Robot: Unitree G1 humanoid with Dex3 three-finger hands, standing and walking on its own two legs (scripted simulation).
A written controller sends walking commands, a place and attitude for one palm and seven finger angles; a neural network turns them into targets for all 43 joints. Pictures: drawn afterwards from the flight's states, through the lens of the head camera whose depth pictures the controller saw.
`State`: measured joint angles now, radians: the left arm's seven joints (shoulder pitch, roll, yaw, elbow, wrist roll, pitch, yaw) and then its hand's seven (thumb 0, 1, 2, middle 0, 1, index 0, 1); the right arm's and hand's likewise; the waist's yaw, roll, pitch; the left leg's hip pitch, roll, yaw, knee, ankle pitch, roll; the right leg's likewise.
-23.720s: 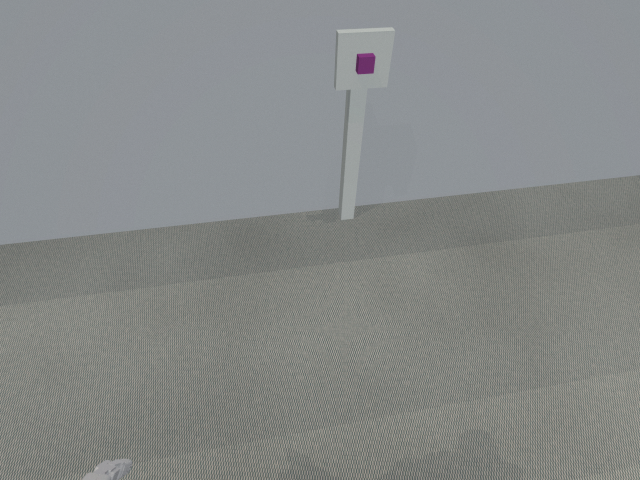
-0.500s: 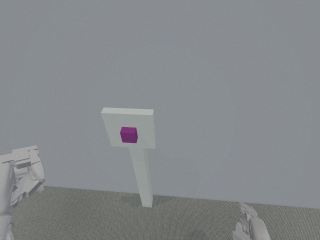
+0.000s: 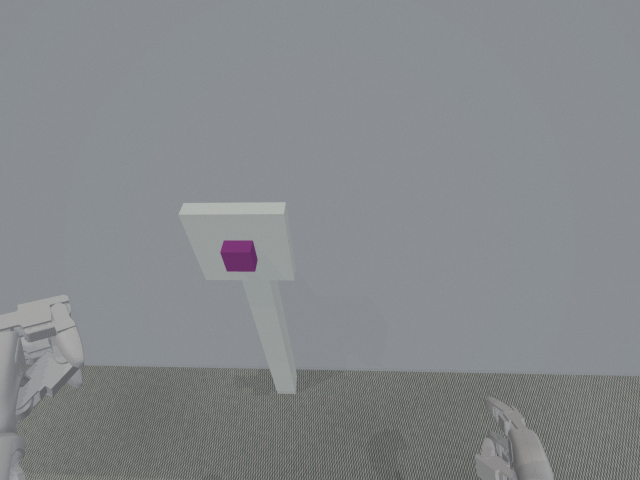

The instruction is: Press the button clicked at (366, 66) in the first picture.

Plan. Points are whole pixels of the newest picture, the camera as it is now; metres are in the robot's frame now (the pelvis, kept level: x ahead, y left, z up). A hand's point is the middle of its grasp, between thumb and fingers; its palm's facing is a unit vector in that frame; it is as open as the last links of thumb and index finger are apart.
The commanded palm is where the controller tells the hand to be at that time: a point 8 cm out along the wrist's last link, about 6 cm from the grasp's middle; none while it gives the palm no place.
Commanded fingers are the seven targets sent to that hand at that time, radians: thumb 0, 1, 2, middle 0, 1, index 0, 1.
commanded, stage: step back with the hand held close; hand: left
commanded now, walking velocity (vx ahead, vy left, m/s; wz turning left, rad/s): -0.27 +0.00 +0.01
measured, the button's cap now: (240, 254) +0.49 +0.20 -0.04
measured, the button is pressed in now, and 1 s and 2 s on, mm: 0 0 0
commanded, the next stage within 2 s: stop stepping back and stand still in 0.92 s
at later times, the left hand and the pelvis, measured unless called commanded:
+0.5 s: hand (9, 447) +0.12 +0.26 +0.15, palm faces +0.35 -0.81 -0.47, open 3.1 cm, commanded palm +0.06 +0.30 +0.17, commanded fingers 0.00 0.90 0.90 -1.30 -1.50 -1.30 -1.50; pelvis -0.07 +0.02 -0.01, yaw +0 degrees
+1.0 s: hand out of the picture +0.01 +0.28 +0.16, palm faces +0.42 -0.80 -0.43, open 3.1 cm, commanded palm -0.06 +0.31 +0.17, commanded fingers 0.00 0.90 0.90 -1.30 -1.50 -1.30 -1.50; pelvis -0.19 +0.03 -0.01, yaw +2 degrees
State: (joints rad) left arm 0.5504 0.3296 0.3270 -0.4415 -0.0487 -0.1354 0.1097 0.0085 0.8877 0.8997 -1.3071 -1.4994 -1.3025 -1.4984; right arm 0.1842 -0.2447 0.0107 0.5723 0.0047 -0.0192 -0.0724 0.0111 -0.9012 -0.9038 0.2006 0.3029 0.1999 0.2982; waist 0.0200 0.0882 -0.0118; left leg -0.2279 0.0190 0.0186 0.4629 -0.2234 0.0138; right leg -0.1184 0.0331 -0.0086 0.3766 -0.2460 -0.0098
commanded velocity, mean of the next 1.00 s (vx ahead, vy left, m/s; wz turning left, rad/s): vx -0.32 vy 0.00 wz -0.03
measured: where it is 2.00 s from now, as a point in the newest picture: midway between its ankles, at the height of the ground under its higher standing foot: outside the picture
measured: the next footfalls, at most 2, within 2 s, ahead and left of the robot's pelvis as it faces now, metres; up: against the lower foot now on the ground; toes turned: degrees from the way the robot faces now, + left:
left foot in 0.84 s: -0.04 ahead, +0.12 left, +0.00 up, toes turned +4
right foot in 1.16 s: -0.26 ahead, -0.07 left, +0.00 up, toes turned -4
